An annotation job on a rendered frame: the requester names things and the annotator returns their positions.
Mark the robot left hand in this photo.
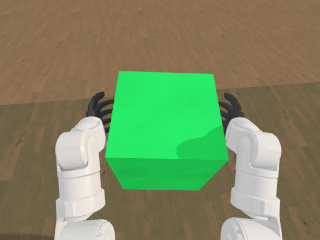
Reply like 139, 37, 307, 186
85, 91, 114, 134

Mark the robot right hand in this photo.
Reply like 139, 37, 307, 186
218, 92, 244, 137

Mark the carton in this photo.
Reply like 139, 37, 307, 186
105, 71, 229, 191

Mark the robot left forearm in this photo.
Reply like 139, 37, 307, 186
54, 116, 107, 240

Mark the left robot upper arm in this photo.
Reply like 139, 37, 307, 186
57, 219, 115, 240

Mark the robot right forearm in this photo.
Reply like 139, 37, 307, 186
225, 117, 283, 240

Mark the right robot upper arm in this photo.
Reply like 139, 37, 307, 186
220, 217, 281, 240

